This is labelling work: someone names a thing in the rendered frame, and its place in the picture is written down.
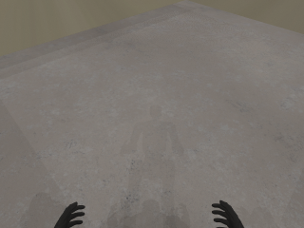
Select robot right hand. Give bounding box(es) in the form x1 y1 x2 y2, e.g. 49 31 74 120
212 200 244 228

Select robot left hand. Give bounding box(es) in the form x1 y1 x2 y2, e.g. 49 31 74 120
54 201 85 228

